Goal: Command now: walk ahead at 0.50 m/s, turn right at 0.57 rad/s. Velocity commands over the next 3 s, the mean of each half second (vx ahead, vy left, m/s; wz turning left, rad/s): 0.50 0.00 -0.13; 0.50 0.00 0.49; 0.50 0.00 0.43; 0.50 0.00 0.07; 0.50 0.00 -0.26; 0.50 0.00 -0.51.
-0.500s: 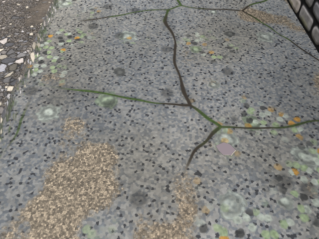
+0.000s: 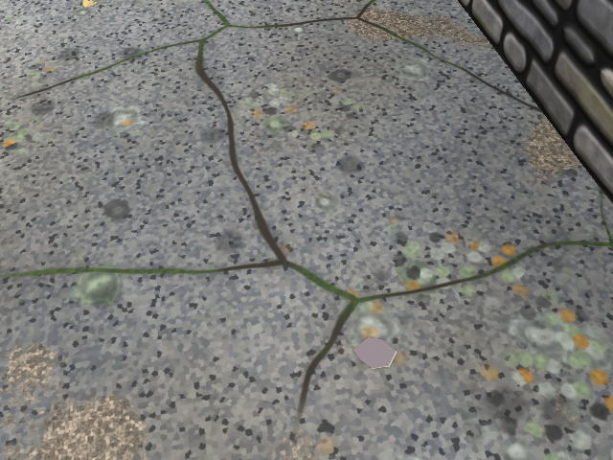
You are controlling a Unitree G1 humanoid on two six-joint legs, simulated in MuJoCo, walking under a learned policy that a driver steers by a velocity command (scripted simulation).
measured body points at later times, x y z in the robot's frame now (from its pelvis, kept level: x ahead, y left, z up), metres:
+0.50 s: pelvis +0.29 +0.05 +0.00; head +0.32 +0.06 +0.45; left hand +0.50 +0.29 -0.09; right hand +0.29 -0.23 -0.12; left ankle +0.28 +0.14 -0.75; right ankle +0.40 -0.12 -0.70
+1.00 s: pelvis +0.55 +0.03 +0.00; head +0.58 +0.03 +0.44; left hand +0.50 +0.32 -0.12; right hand +0.80 -0.17 -0.09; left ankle +0.65 +0.22 -0.69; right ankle +0.50 -0.11 -0.75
